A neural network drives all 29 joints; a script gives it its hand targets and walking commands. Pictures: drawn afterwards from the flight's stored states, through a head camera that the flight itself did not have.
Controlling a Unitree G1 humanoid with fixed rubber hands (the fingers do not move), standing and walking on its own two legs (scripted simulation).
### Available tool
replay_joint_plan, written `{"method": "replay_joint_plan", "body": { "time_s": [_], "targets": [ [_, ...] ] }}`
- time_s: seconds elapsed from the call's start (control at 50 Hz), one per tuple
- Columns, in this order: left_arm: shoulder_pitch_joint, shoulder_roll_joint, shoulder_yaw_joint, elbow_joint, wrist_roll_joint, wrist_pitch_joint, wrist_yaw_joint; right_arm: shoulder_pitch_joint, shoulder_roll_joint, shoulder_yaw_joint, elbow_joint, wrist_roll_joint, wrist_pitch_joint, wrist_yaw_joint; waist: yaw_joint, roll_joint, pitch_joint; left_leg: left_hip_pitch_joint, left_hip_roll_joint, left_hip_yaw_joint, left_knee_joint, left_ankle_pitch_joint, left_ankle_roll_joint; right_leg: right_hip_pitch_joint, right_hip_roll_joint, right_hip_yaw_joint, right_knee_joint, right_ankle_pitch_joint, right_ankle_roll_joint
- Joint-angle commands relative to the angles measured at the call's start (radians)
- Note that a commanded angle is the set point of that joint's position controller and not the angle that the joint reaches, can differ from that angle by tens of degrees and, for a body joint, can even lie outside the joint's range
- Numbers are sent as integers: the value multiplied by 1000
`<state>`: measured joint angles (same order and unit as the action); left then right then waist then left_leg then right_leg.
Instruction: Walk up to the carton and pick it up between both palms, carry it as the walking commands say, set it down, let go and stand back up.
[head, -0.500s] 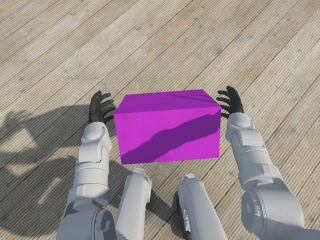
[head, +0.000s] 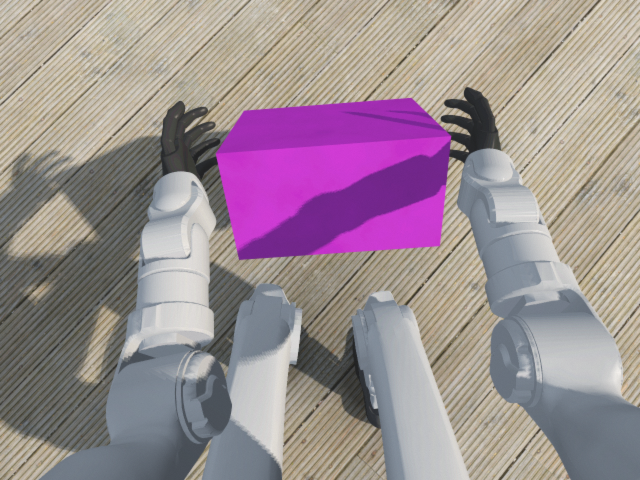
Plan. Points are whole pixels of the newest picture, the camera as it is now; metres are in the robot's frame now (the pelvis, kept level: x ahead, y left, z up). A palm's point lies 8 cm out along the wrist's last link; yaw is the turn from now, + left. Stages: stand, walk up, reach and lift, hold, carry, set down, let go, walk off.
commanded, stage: set down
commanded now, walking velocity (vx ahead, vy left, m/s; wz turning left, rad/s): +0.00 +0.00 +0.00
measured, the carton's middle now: (332, 171) +0.49 +0.00 -0.21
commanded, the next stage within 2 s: none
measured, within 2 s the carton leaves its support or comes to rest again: neither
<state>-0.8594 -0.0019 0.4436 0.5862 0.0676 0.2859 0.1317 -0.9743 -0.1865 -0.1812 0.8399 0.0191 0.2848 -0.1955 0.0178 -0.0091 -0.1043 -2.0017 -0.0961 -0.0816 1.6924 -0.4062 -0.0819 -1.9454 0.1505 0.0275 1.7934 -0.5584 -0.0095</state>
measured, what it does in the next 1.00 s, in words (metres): lowers itself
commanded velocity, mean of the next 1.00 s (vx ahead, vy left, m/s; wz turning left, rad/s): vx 0.00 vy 0.00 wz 0.00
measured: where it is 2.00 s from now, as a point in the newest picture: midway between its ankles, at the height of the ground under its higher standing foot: (322, 381)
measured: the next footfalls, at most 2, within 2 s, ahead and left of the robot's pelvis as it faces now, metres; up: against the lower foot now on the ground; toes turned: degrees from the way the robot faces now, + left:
none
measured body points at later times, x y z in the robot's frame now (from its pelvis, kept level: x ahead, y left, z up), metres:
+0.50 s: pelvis -0.04 +0.01 -0.07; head +0.32 -0.01 +0.18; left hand +0.48 +0.19 -0.22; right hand +0.50 -0.17 -0.24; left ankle +0.14 +0.13 -0.46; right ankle +0.09 -0.10 -0.46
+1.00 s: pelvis -0.03 +0.00 -0.12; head +0.32 +0.00 +0.16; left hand +0.52 +0.19 -0.25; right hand +0.54 -0.17 -0.26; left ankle +0.14 +0.13 -0.46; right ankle +0.09 -0.09 -0.46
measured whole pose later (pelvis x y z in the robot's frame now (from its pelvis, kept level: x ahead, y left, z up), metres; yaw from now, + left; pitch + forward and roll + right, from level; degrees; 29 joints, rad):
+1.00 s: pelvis -0.03 +0.00 -0.12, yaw -1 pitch +27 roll +1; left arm -1.31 0.20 0.37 0.82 -0.08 0.19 0.15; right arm -1.42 -0.35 -0.14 1.01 0.09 0.23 -0.15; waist 0.05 0.02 0.45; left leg -2.16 -0.13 -0.07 2.12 -0.43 -0.11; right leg -2.10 0.14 -0.03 2.23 -0.60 0.00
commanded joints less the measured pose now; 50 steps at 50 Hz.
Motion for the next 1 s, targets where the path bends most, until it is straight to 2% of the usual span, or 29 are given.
{"method": "replay_joint_plan", "body": {
  "time_s": [0.0, 0.02, 0.04, 0.1, 0.12, 0.14, 0.16, 0.2, 0.24, 0.26, 0.3, 0.34, 0.36, 0.38, 0.4, 0.42, 0.48, 0.5, 0.52, 0.54, 0.56, 0.58, 0.66, 0.7, 0.8, 0.82, 0.84, 0.96, 0.98],
  "targets": [
    [-694, -814, -588, -46, -128, -8, -301, -797, 980, 495, -308, 177, -74, 373, 61, -54, -1394, 628, -53, 161, -43, 204, 69, 678, -15, 2, -248, 317, 49],
    [-738, -855, -613, -24, -160, -17, -304, -717, 1024, 478, -266, 134, -68, 356, 21, -96, -1309, 587, -44, 152, -35, 191, 64, 627, -11, -6, -240, 329, 48],
    [-789, -843, -661, -202, -197, -33, -288, -760, 1015, 527, -412, 174, -73, 355, 29, -75, -1501, 724, -59, 156, -35, 310, 65, 677, 7, -29, -211, 405, 43],
    [-833, -819, -647, -56, -194, -23, -264, -882, 921, 491, -331, 178, -87, 344, 37, 19, -1373, 686, -39, 166, -3, 125, 57, 508, -7, -40, -179, 191, 25],
    [-867, -817, -642, -75, -215, -27, -258, -892, 914, 508, -360, 179, -89, 347, 26, -27, -1370, 705, -37, 142, -3, 149, 61, 488, 0, -43, -184, 202, 24],
    [-850, -765, -580, -10, -173, -29, -254, -796, 895, 458, -201, 139, -73, 344, -2, -76, -1222, 577, -28, 155, 9, 96, 66, 427, -8, -41, -183, 149, 25],
    [-895, -841, -634, -125, -199, -40, -254, -802, 942, 473, -292, 151, -78, 339, 1, -47, -1297, 678, -38, 150, 17, 169, 67, 451, 11, -46, -189, 202, 14],
    [-909, -828, -660, -131, -234, -34, -249, -927, 903, 492, -406, 174, -102, 337, -41, -65, -1494, 702, -50, 165, 53, 214, 48, 550, 3, -59, -155, 281, 22],
    [-846, -823, -634, -62, -214, -33, -258, -949, 893, 508, -390, 194, -107, 334, 24, -35, -1430, 636, -43, 174, 82, 188, 65, 536, -1, -44, -131, 263, 24],
    [-886, -804, -666, -56, -216, -28, -257, -894, 860, 460, -319, 164, -103, 341, -39, 12, -1434, 692, -30, 168, 67, 128, 53, 452, -5, -73, -107, 196, 17],
    [-1035, -807, -733, -249, -265, -33, -237, -942, 883, 502, -426, 181, -77, 345, -20, 26, -1757, 881, -35, 186, 95, 207, 40, 541, 6, -81, -88, 229, 7],
    [-984, -810, -739, -171, -257, -12, -218, -972, 814, 515, -414, 195, -70, 342, -41, 6, -1743, 858, -30, 183, 110, 130, 48, 556, -5, -103, -65, 179, 18],
    [-1030, -766, -740, -179, -266, -6, -215, -964, 813, 536, -385, 199, -57, 342, 5, 32, -1782, 893, -24, 180, 119, 105, 50, 561, -12, -90, -44, 130, 3],
    [-993, -775, -776, -231, -269, -2, -209, -991, 859, 550, -455, 211, -47, 349, 13, 25, -1871, 957, -27, 164, 112, 161, 54, 631, -8, -81, -50, 171, 7],
    [-1066, -740, -803, -313, -313, -3, -200, -986, 832, 594, -550, 232, -39, 332, -47, -58, -2074, 990, -37, 178, 145, 234, 48, 769, -3, -95, -46, 292, 21],
    [-1034, -699, -789, -265, -299, 5, -192, -993, 796, 588, -495, 239, -31, 313, 15, -49, -2024, 947, -35, 172, 142, 215, 57, 789, -15, -92, -26, 269, 23],
    [-1106, -687, -734, -401, -330, 3, -181, -1170, 787, 629, -724, 276, -24, 292, 29, -128, -2094, 957, -37, 166, 185, 285, 77, 868, -11, -65, -12, 376, 24],
    [-1079, -668, -713, -310, -323, 18, -184, -1160, 732, 609, -692, 253, -13, 282, -10, -138, -1989, 861, -29, 154, 189, 243, 83, 830, -18, -66, -9, 341, 17],
    [-1068, -711, -695, -218, -309, 21, -185, -1122, 713, 549, -614, 229, -22, 290, -1, -74, -1801, 807, -28, 155, 202, 176, 86, 703, -20, -62, 1, 254, -1],
    [-1075, -711, -752, -375, -353, -1, -173, -1154, 734, 614, -780, 252, -45, 290, -14, -111, -2013, 925, -36, 158, 209, 296, 85, 810, -17, -84, 26, 365, -1],
    [-1070, -711, -703, -201, -322, 10, -171, -1147, 716, 583, -612, 254, -48, 298, 2, -46, -1766, 807, -30, 161, 208, 195, 90, 654, -25, -77, 27, 260, -2],
    [-1133, -728, -686, -177, -322, 2, -183, -1162, 746, 534, -562, 235, -51, 308, -24, -51, -1628, 762, -26, 158, 189, 119, 96, 592, -27, -68, -8, 177, -4],
    [-1096, -759, -624, -48, -247, -45, -206, -973, 826, 452, -195, 153, -61, 358, -23, -49, -1384, 602, -22, 185, 226, 78, 75, 429, -28, -64, 15, 132, -12],
    [-1154, -741, -661, -119, -284, -62, -203, -1032, 819, 467, -269, 189, -85, 344, -15, -29, -1559, 650, -30, 183, 261, 165, 62, 531, -29, -48, 51, 229, -12],
    [-1071, -727, -560, 71, -244, -60, -220, -1086, 796, 434, -210, 191, -99, 341, 11, -45, -1369, 551, -19, 186, 279, 110, 84, 432, -35, -74, 77, 142, 4],
    [-1033, -788, -599, 58, -253, -61, -216, -1010, 820, 433, -148, 181, -96, 350, -16, -55, -1398, 583, -12, 187, 286, 156, 68, 451, -33, -66, 84, 191, -1],
    [-997, -795, -604, 101, -253, -61, -220, -1039, 820, 436, -139, 189, -106, 357, 13, -12, -1378, 578, -25, 196, 299, 138, 73, 419, -30, -75, 91, 158, -3],
    [-953, -771, -514, 213, -225, -64, -231, -946, 797, 369, 15, 145, -100, 377, -23, -4, -1112, 447, -22, 187, 299, 58, 58, 267, -38, -90, 116, 88, -10],
    [-905, -766, -494, 292, -192, -58, -238, -925, 780, 366, 70, 149, -104, 384, 10, -6, -1015, 375, -14, 194, 313, 28, 67, 240, -43, -77, 111, 49, -6]
  ]
}}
